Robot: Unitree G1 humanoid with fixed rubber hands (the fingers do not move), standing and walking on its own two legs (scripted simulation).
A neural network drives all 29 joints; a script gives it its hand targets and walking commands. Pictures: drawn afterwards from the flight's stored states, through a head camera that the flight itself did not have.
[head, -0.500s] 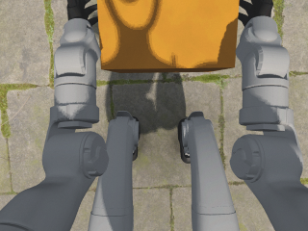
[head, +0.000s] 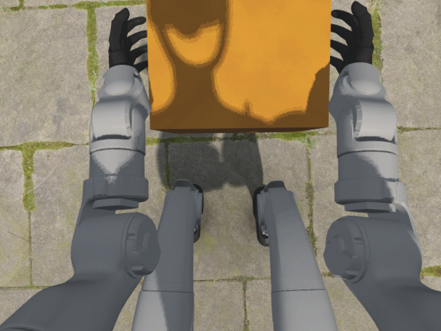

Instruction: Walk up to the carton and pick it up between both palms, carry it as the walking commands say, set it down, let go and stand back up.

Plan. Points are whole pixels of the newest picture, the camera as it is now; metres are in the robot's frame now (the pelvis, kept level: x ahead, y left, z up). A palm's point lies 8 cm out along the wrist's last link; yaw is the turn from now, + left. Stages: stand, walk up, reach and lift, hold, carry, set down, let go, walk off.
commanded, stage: reach and lift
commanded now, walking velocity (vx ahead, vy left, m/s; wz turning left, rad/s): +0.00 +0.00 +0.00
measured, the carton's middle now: (235, 51) +0.54 -0.01 -0.15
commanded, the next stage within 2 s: none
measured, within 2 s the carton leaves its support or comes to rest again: neither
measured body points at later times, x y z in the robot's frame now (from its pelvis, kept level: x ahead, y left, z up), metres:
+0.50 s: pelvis +0.08 +0.00 +0.08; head +0.20 +0.01 +0.51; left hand +0.49 +0.16 +0.05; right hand +0.48 -0.18 +0.06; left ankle +0.14 +0.12 -0.60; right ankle +0.13 -0.13 -0.60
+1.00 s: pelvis +0.14 +0.00 +0.13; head +0.20 +0.00 +0.58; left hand +0.46 +0.17 +0.10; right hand +0.46 -0.18 +0.11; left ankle +0.14 +0.12 -0.60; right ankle +0.13 -0.13 -0.60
